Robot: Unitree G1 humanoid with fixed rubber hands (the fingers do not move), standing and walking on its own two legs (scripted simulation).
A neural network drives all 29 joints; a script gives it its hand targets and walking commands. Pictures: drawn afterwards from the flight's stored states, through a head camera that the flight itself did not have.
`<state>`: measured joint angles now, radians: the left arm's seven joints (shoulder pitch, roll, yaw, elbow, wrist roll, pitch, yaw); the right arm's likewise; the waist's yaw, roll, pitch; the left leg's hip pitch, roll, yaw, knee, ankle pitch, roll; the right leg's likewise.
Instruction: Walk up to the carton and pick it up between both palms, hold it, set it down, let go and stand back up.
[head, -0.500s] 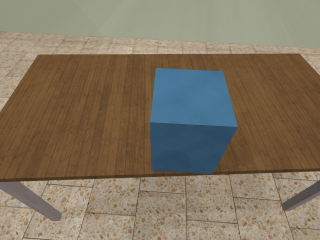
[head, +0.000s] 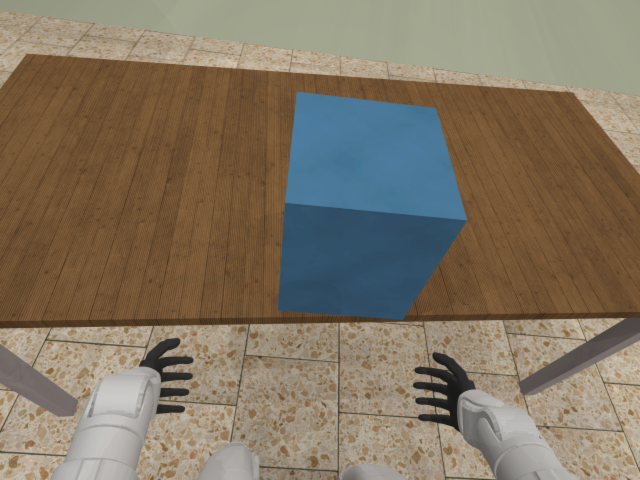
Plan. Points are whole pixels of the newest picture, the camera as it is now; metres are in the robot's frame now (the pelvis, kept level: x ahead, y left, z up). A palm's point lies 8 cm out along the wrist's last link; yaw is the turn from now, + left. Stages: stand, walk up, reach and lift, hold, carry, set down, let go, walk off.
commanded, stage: reach and lift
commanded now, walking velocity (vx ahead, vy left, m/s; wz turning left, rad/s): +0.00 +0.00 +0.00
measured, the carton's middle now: (353, 213) +0.45 -0.05 +0.04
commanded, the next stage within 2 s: none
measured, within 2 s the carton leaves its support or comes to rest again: neither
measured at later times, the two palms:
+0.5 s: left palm (161, 384) +0.23 +0.20 -0.06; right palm (492, 423) +0.18 -0.24 -0.06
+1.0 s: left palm (149, 414) +0.19 +0.20 -0.05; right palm (492, 442) +0.15 -0.21 -0.04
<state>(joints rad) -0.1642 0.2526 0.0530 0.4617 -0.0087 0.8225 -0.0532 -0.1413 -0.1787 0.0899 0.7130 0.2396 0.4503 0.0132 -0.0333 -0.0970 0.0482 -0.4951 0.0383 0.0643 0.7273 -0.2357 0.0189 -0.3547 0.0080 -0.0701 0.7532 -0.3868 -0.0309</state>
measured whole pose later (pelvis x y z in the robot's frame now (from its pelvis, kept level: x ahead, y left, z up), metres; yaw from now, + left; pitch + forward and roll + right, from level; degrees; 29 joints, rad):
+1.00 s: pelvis +0.04 -0.01 +0.04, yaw -3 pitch -3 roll +1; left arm 0.26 0.20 -0.01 0.49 -0.08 0.08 0.00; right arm 0.31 -0.12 0.05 0.54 0.08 -0.09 0.00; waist 0.00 -0.04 0.02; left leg -0.17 0.02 0.09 0.34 -0.12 0.00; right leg -0.07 0.02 -0.03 0.37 -0.26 -0.03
